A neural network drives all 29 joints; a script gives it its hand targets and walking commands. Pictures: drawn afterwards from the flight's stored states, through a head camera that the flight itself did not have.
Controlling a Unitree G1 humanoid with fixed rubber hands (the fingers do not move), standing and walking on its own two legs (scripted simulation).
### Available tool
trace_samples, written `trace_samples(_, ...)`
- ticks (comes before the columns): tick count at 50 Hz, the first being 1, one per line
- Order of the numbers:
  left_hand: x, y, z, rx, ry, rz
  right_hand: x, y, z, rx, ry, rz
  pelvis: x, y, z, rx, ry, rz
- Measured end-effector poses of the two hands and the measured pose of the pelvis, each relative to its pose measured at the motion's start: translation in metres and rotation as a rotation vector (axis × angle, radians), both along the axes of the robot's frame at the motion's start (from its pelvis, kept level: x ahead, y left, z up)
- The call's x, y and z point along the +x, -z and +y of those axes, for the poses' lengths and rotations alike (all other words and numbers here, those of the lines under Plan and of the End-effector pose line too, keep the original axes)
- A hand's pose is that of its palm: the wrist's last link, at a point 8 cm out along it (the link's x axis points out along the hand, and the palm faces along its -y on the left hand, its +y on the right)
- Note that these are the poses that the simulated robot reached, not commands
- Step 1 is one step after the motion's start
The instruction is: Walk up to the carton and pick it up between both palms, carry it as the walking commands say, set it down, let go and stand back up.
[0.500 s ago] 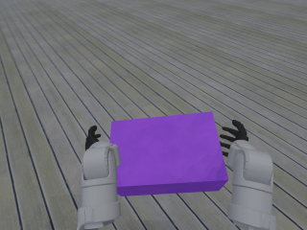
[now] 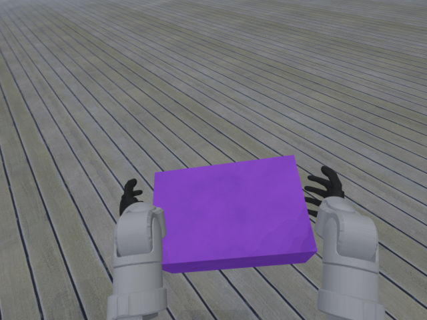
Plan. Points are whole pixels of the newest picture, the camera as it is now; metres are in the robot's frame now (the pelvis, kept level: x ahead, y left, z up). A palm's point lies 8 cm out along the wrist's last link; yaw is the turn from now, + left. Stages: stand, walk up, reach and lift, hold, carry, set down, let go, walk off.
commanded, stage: carry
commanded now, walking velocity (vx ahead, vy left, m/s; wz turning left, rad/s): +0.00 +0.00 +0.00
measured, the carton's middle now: (229, 217) +0.35 +0.00 +0.01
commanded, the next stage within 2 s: none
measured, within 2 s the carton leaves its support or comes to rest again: neither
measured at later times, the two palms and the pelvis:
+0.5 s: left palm (105, 264) +0.20 +0.20 +0.09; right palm (329, 241) +0.24 -0.15 +0.10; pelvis -0.06 +0.01 +0.00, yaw +1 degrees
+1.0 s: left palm (85, 295) +0.16 +0.22 +0.08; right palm (337, 298) +0.16 -0.13 +0.10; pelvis -0.12 +0.05 +0.00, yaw -1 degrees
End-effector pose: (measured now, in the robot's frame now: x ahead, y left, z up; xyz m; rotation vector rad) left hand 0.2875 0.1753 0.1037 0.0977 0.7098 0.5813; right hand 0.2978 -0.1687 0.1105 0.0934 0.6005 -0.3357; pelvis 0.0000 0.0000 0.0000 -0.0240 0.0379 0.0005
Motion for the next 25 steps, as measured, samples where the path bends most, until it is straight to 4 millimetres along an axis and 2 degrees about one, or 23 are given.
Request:
trace_samples(3,-0.004,0.009,0.003,-0.039,0.047,0.039,-0.004,0.009,-0.002,0.004,-0.004,0.034,-0.005,-0.002,0.002,-0.009,-0.017,-0.012)
trace_samples(6,-0.019,0.01,0.005,-0.089,0.059,0.007,-0.018,0.005,-0.001,0.0,0.009,0.013,-0.01,-0.002,0.003,-0.009,-0.018,-0.015)
trace_samples(11,-0.033,0.013,0.012,-0.118,0.081,-0.005,-0.03,0.007,0.004,-0.006,-0.017,0.012,-0.021,-0.001,0.008,-0.013,-0.022,-0.021)
trace_samples(19,-0.057,0.006,0.018,-0.029,0.012,-0.018,-0.044,0.007,0.015,-0.003,-0.046,0.005,-0.042,0.003,0.008,-0.005,-0.026,-0.022)
trace_samples(25,-0.083,0.009,0.024,-0.056,-0.005,-0.011,-0.06,0.008,0.019,-0.016,-0.084,0.02,-0.057,0.002,0.006,0.011,-0.016,-0.019)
